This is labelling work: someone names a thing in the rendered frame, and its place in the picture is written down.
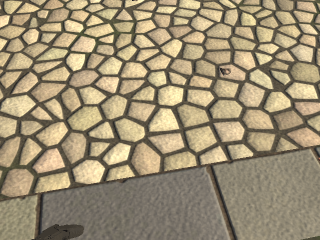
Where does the robot left hand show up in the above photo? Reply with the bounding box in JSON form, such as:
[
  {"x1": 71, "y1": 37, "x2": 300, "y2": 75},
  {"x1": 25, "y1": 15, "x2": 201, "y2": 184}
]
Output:
[{"x1": 31, "y1": 224, "x2": 84, "y2": 240}]

